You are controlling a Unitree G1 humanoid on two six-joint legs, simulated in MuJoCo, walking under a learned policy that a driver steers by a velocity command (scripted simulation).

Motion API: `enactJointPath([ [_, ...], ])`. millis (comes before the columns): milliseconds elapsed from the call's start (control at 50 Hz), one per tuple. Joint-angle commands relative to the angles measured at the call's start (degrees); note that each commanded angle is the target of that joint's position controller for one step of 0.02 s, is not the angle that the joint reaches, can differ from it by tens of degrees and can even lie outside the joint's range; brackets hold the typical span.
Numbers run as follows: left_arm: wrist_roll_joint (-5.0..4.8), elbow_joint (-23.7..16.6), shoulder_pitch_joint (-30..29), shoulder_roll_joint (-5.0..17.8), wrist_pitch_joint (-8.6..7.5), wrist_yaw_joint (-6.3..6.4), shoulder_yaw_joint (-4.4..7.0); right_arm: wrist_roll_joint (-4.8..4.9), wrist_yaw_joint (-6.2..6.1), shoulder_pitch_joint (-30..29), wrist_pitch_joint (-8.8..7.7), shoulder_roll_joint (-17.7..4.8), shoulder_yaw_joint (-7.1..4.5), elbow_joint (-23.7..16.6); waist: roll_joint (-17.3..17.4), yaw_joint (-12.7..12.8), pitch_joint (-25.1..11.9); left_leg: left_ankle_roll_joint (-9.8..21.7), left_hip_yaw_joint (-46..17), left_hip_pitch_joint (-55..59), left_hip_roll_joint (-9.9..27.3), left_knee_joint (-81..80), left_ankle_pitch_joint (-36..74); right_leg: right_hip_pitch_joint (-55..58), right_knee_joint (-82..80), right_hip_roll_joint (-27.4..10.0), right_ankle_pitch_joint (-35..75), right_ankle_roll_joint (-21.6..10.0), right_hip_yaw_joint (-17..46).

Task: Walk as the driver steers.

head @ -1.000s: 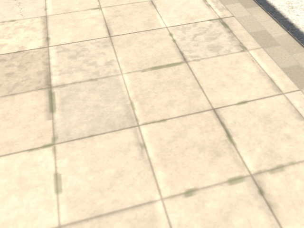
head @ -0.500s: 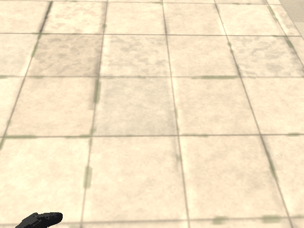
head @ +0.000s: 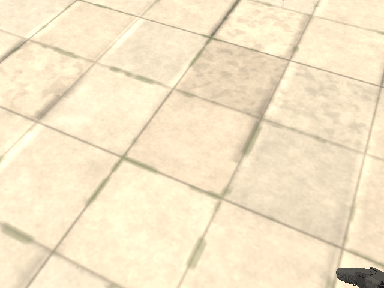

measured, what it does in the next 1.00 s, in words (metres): walks ahead, turning right: left foot, then right foot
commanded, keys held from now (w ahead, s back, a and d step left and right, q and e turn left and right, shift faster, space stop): w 0.08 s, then w+e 0.92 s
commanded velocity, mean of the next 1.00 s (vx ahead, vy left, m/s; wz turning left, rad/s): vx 0.50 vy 0.00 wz -0.32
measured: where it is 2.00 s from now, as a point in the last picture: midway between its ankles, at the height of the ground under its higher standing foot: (307, 149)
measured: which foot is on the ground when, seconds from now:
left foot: up 0.00-0.06, down 0.08-0.64, up 0.66-1.00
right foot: down 0.00-0.10, up 0.12-0.60, down 0.62-1.00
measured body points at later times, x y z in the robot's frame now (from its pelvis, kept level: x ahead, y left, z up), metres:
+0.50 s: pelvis +0.29 +0.04 +0.00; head +0.31 +0.03 +0.45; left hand +0.49 +0.26 -0.10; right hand +0.31 -0.25 -0.11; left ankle +0.19 +0.13 -0.73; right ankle +0.47 -0.13 -0.69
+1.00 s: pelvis +0.58 -0.04 +0.01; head +0.61 -0.06 +0.46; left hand +0.76 +0.20 -0.09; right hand +0.69 -0.35 -0.07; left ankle +0.81 +0.05 -0.69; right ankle +0.49 -0.10 -0.73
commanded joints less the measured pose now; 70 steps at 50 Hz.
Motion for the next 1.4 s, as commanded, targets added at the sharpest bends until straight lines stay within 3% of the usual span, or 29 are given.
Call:
enactJointPath([
  [20, -1.07, -2.16, -1.6, 11.45, -0.05, -0.06, 2.51, -0.16, 0.57, -4.5, -1.21, -3.77, -0.97, -5.92, -6.07, -3.32, 2.31, 3.31, 3.0, 5.64, -2.9, -5.07, -4.02, -2.28, -0.88, -16.14, 37.23, -9.7, 5.07],
  [60, -1.17, -1.58, -2.07, 12.52, 0.75, 0.22, 2.42, -0.41, 0.13, 6.23, -0.87, -7.6, -3.2, -3.5, -6.96, -10.57, -5.26, 6.43, 6.03, 22.68, -7.24, -9.13, -3.51, -3.0, 14.19, -14.6, 56.06, -7.6, 1.42],
  [80, -0.61, -1.81, -1.23, 10.9, 0.64, 0.57, 1.56, -0.29, -0.74, 14.99, -0.37, -10.72, -4.82, -1.19, -5.99, -14.67, -10.31, 7.87, 3.41, 38.25, -6.59, -8.48, -1.08, -11.97, 26.74, -12.49, 51.03, -5.55, 0.01],
  [100, 1.24, -4.44, 3.34, 4.08, 0.02, 0.06, -0.96, -1.07, -1.65, 20.58, -0.26, -17.32, -5.97, -0.26, 7.68, -12.75, -19.05, 15.6, -23.13, 62.04, 10.28, -8.96, -6.17, -36.04, 51.12, -5.22, 13.92, -1.78, 0.11],
  [120, 0.42, -2.64, 4.7, 4.35, -1.24, -0.51, -1.54, -0.84, -1.58, 21.8, -0.69, -14.85, -4.83, -0.99, 8.76, -13.1, -30.02, 20.86, -44.77, 64.27, 19.34, -18.83, -11.53, -41.33, 62.8, 0.56, -14.71, -1.58, 12.74],
  [140, -2.14, -4.26, -1.76, 9.46, -1.54, -0.9, 0.18, -1.3, -1.08, 19.03, -1.24, -11.12, -3.48, -0.4, 4.13, -14.07, -21.58, 17.39, -35.93, 57.84, 17.31, -20.72, -12.17, -46.27, 65.88, -2.31, -11.61, -2.24, 15.91],
  [160, -2.58, -5.76, -5.6, 8.73, -1.66, -0.85, -0.14, -1.08, -1.07, 15.87, -1.62, -9.73, -3.02, 0.38, 3.33, -12.31, -12.82, 15.16, -26.16, 48.33, 14.97, -21.7, -8.76, -47.45, 62.95, -4.78, -6.85, -2.77, 14.45],
  [200, -0.7, -4.93, -5.37, 7.7, -0.76, -0.27, 0.11, -1.46, -0.94, 9.74, -2.57, -5.9, -1.9, 0.96, 2.28, -7.62, -5.93, 12.19, -15.22, 34.78, 10.18, -25.31, -1.96, -42.38, 55.99, -8.64, 1.2, -2.39, 14.51],
  [280, -0.88, -3.21, -2.4, 4.3, 2.07, 0.04, -0.23, -1.97, -1.05, 7.47, -4.96, -5.31, -2.23, 3.15, 1.56, -4.66, -2.6, 12.03, -5.19, 27.46, 8.98, -31.87, 4.37, -39.52, 52.44, -8.54, 8.56, -0.48, 15.94],
  [480, -0.18, -9.33, -18.71, 1.28, 1.13, -2.7, -1.63, -1.21, -3.0, 13.15, -3.82, -8.36, -3.17, 8.61, -1.3, -10.38, 3.93, 8.39, 8.3, 39.11, 9.84, -32.8, 11.52, -45.38, 23.75, -5.27, 25.66, -2.26, 10.89],
  [580, -0.25, -12.29, -17.03, 4.14, 1.58, -4.25, -0.26, -0.62, -4.27, 12.69, -0.97, -11.39, -4.02, 8.95, 2.35, -6.83, -1.37, 5.87, 11.48, 47.27, 11.29, -18.28, 44.33, -38.36, 22.07, 0.7, 11.68, -6.89, 4.0],
  [620, -0.42, -9.51, -2.43, 9.26, 1.96, -3.31, 2.61, -0.38, -4.93, 11.06, -0.31, -11.71, -3.78, 8.25, 1.67, 1.64, -9.54, 3.16, 13.32, 39.7, 8.37, 2.85, 46.46, -16.8, 17.95, 4.72, 12.79, -10.82, 4.17],
  [640, -0.54, -8.45, 4.6, 14.43, 2.7, -1.96, 4.13, -1.84, -4.96, 13.2, -1.04, -8.31, -2.42, 7.11, -7.23, 2.99, -15.36, 0.69, 13.17, 24.65, 4.67, 21.16, 19.5, 0.83, 17.49, -5.16, 15.07, -14.69, 19.93],
  [660, -0.8, -10.17, 1.68, 17.06, 2.16, -1.93, 4.32, -2.19, -3.74, 17.17, -2.93, -2.2, -0.34, 4.45, -18.38, -3.08, -22.02, -2.96, 4.07, 0.51, -9.01, 41.53, -29.23, 18.42, 9.39, -18.32, 4.84, -27.29, 54.18],
  [680, -0.35, -10.63, 2.65, 12.16, 1.76, -2.11, 2.99, -0.32, -2.57, 11.16, -5.27, -7.84, -1.34, 3.91, -9.88, 1.46, -23.65, -1.21, -6.52, -5.74, -5.94, 43.55, -28.1, 19.38, 4.34, -18.24, 1.2, -25.17, 55.55],
  [700, 0.02, -10.58, 0.85, 9.8, 1.31, -2.0, 2.36, 1.41, -2.09, 6.49, -6.31, -8.83, -1.45, 2.07, -6.7, 1.08, -15.53, 0.06, -5.83, -7.81, -3.46, 40.35, -23.46, 12.8, 3.74, -16.37, 3.84, -22.4, 46.72],
  [720, -0.09, -10.82, -2.74, 8.88, 1.0, -2.06, 2.02, 0.58, -2.39, 5.53, -6.74, -7.74, -1.16, 1.93, -0.64, -2.14, -9.2, 0.15, -5.12, -6.2, -0.92, 34.17, -19.68, 3.31, 3.39, -13.77, 10.88, -20.43, 40.11],
  [760, 0.59, -12.43, -7.6, 6.31, 0.9, -1.54, 1.11, -1.5, -2.7, 6.58, -5.81, -8.28, -1.81, 2.49, -2.16, -5.73, -5.55, -1.13, -4.83, 0.58, 1.57, 27.28, -16.26, -7.71, 1.48, -10.2, 20.76, -19.33, 33.11],
  [840, 0.32, -11.79, -7.39, 8.51, 0.81, -0.34, 1.71, -2.29, -3.0, 5.69, -3.81, -5.65, -1.03, 1.86, -3.42, -6.68, -3.17, -5.13, -2.07, 3.32, 1.13, 15.87, -10.96, -17.28, -0.62, -7.34, 28.43, -19.06, 26.59],
  [920, -0.3, -10.42, -4.68, 9.55, 1.79, 0.63, 2.04, -1.91, -2.59, -3.24, -4.09, -3.48, 0.05, 0.04, -6.2, -2.86, -2.55, -6.13, -0.81, 9.15, -2.66, -2.6, 5.38, -20.99, 1.18, -2.96, 20.94, -14.65, 22.83],
  [980, -0.67, -9.21, -1.83, 9.68, 2.37, 0.77, 2.13, -0.87, -1.9, -6.62, -4.74, -5.06, -0.45, -1.0, -7.31, -1.51, -2.78, -5.47, -2.32, 11.26, -4.18, -8.62, 7.21, -18.09, 3.9, -4.79, 15.3, -13.53, 27.3],
  [1080, -0.14, -9.72, -3.32, 6.92, 2.79, 0.84, 1.49, -0.95, -1.89, 3.54, -6.07, -9.29, -2.94, 1.2, -9.36, -8.02, -6.24, 0.09, -2.96, 25.59, -3.28, -14.45, -0.08, -15.19, 16.87, -4.33, 15.82, -9.57, 32.14],
  [1100, 0.57, -10.62, -2.82, 3.28, 2.59, 0.55, 0.14, -1.99, -2.39, 11.4, -6.29, -12.1, -3.79, 1.74, -3.87, -11.28, -13.67, 3.72, -11.2, 39.18, 5.47, -13.99, -4.22, -20.69, 31.76, -0.8, 10.02, -7.41, 27.83],
  [1120, -0.92, -12.27, 4.64, 0.1, 2.09, 0.57, -0.89, -2.72, -2.24, 16.46, -5.49, -16.58, -4.87, 3.57, 14.55, -8.32, -20.37, 12.99, -37.53, 56.95, 18.17, -19.41, -18.0, -40.71, 50.63, 7.45, -13.07, -3.4, 19.78],
  [1140, -1.55, -11.21, 4.89, 5.68, 2.07, 0.75, -0.13, -1.39, -1.85, 16.05, -5.24, -12.16, -4.05, 3.23, 12.33, -9.2, -17.86, 12.98, -45.88, 55.92, 19.95, -22.97, -31.99, -48.6, 59.27, 2.86, -13.45, -2.6, 20.86],
  [1160, -1.29, -11.58, -0.62, 9.03, 2.4, 0.76, 0.87, -1.16, -2.13, 13.62, -4.92, -8.66, -3.1, 2.65, 6.65, -10.61, -10.89, 10.66, -37.4, 49.8, 17.66, -23.88, -31.67, -50.4, 61.89, 0.76, -8.04, -2.18, 20.21],
  [1200, 0.06, -12.97, -6.19, 8.33, 2.65, 0.72, 1.15, -1.84, -2.33, 9.26, -4.33, -6.39, -2.21, 2.93, 1.65, -9.22, -3.52, 8.79, -23.39, 37.94, 13.0, -25.31, -16.24, -47.7, 58.83, -2.7, -1.02, -1.72, 18.1],
  [1260, -0.79, -13.16, -5.33, 5.2, 3.46, -0.02, 0.94, -1.69, -2.58, 8.34, -4.83, -4.89, -1.84, 4.33, 4.74, -7.28, -2.05, 8.51, -12.33, 32.42, 9.66, -28.78, -6.61, -43.54, 54.7, -5.12, 2.16, -1.48, 16.33],
  [1400, -0.34, -15.32, -12.57, 2.61, 3.44, -1.16, -0.09, -1.47, -2.84, 9.25, -4.51, -8.71, -2.99, 7.68, 1.6, -8.59, -0.2, 8.98, 1.18, 34.96, 9.73, -31.35, 6.02, -45.97, 37.48, -6.0, 16.24, -0.31, 13.87],
])
Keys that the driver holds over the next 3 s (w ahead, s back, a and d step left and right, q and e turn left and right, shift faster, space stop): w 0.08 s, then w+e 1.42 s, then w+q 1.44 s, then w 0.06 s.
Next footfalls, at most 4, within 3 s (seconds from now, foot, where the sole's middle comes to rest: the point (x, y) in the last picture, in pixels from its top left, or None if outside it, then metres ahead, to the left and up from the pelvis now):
0.08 left None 0.23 0.13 -0.77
0.62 right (250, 269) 0.53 -0.11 -0.77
1.10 left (225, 184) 0.85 -0.01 -0.77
1.62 right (323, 180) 0.91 -0.39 -0.77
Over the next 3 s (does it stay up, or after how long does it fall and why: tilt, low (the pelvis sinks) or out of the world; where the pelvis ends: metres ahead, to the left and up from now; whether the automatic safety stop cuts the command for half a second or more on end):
stays up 1.52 -0.58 0.01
